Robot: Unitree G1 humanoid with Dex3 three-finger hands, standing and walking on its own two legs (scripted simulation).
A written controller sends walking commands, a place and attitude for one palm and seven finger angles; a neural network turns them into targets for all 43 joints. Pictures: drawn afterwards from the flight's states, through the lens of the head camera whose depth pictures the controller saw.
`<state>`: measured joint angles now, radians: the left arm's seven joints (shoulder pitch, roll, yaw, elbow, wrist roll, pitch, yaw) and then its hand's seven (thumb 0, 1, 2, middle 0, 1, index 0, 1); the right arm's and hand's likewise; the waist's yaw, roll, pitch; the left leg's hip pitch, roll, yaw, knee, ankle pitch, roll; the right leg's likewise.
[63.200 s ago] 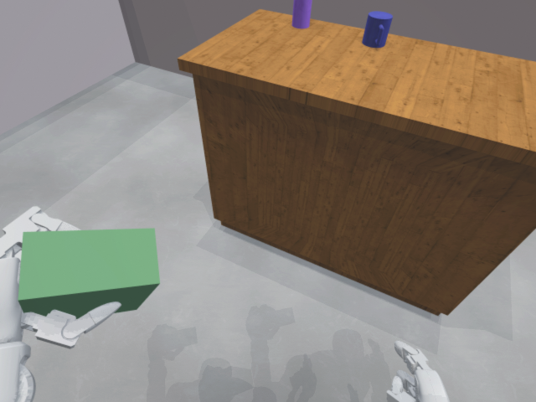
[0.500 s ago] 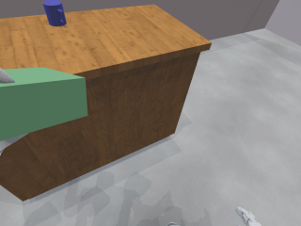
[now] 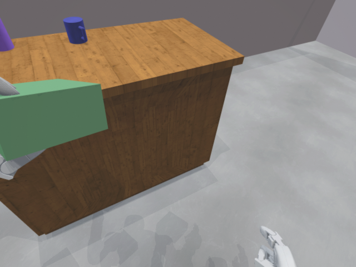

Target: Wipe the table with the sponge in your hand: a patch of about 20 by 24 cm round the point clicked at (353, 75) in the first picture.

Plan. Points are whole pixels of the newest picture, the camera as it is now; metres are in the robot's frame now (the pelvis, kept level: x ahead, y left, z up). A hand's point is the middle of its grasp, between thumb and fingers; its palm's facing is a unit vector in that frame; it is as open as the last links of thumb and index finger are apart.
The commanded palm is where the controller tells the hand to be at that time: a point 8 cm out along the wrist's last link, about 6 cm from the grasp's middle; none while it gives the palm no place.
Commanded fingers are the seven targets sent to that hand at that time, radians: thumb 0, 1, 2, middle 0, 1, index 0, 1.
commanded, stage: stop stepping back and stand still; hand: left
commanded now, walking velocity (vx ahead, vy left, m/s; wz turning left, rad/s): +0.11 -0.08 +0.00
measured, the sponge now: (53, 106) +0.26 +0.21 +0.28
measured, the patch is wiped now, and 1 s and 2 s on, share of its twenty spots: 1.00 1.00 1.00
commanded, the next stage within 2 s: stand and wait in 0.08 s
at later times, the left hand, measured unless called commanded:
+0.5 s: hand (26, 84) +0.25 +0.23 +0.32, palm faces +0.62 -0.71 -0.34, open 9.7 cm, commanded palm +0.18 +0.27 +0.30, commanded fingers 0.00 0.10 1.30 -1.20 -1.60 -1.20 -1.60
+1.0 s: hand (18, 105) +0.24 +0.25 +0.29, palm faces +0.59 -0.75 -0.29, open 9.7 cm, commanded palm +0.17 +0.27 +0.30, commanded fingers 0.00 0.10 1.30 -1.20 -1.60 -1.20 -1.60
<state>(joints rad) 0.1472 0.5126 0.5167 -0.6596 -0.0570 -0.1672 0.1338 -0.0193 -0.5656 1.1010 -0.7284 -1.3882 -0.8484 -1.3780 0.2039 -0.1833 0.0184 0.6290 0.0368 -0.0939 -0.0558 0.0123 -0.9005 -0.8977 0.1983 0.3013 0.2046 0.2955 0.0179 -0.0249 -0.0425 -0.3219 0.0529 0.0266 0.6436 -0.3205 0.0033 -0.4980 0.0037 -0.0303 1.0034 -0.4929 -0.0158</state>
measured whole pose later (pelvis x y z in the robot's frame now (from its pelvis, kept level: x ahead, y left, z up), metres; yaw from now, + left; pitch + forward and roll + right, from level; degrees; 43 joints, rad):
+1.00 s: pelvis +0.02 -0.01 +0.01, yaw +2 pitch -1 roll -2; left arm 0.17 0.42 0.51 -0.53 -0.08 -0.13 0.16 -0.02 -0.56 1.09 -0.73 -1.39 -0.84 -1.39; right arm 0.14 -0.22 0.01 0.63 0.04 -0.04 -0.05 0.01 -0.90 -0.90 0.20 0.30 0.20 0.30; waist 0.00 0.06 0.01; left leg -0.26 0.05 -0.02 0.53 -0.26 -0.02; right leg -0.22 0.04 -0.05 0.45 -0.21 -0.03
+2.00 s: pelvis +0.02 +0.00 +0.01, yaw +2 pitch +0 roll -1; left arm 0.29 0.40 0.46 -0.64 -0.07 -0.14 0.14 -0.02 -0.56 1.09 -0.73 -1.40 -0.85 -1.40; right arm 0.14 -0.21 0.02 0.62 0.02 -0.06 -0.04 0.01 -0.90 -0.90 0.20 0.30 0.21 0.30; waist -0.01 0.03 0.03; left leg -0.26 0.03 0.00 0.49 -0.24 -0.01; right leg -0.23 0.02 -0.04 0.44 -0.20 -0.01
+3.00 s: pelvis +0.01 +0.00 +0.01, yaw +2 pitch +0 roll -1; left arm 0.29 0.44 0.48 -0.68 -0.06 -0.17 0.14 -0.02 -0.56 1.09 -0.74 -1.40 -0.85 -1.40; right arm 0.15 -0.21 0.02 0.63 0.02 -0.07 -0.04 0.01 -0.90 -0.90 0.20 0.30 0.20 0.30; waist 0.00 0.03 0.03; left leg -0.26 0.03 0.00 0.50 -0.23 -0.01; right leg -0.24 0.02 -0.04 0.44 -0.20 -0.01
